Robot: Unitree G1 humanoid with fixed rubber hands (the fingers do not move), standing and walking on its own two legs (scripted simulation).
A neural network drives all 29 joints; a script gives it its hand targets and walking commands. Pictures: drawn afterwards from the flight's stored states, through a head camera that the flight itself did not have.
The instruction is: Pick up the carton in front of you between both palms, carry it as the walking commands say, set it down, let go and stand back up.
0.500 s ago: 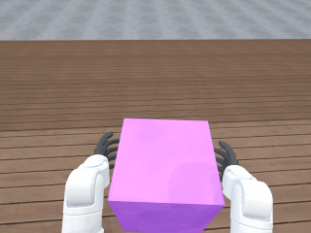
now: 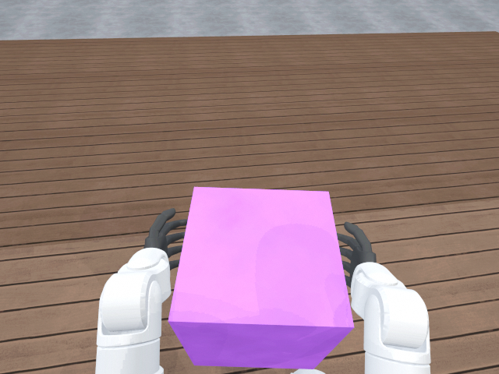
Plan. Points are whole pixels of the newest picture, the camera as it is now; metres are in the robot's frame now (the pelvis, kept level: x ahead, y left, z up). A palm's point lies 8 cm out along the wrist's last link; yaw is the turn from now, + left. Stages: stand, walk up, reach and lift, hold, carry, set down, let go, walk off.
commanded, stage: carry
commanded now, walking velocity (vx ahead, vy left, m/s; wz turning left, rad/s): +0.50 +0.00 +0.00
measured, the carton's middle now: (257, 283) +0.27 +0.00 -0.02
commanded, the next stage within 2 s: none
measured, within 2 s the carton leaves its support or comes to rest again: neither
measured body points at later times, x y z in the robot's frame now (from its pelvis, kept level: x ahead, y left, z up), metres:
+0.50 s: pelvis +0.34 -0.05 +0.00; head +0.36 -0.06 +0.45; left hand +0.61 +0.13 +0.08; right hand +0.63 -0.17 +0.07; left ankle +0.34 +0.09 -0.68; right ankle +0.33 -0.11 -0.75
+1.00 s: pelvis +0.66 +0.02 -0.01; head +0.72 +0.03 +0.44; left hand +1.02 +0.17 +0.07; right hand +1.01 -0.13 +0.07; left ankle +0.66 +0.08 -0.75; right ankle +0.69 -0.11 -0.67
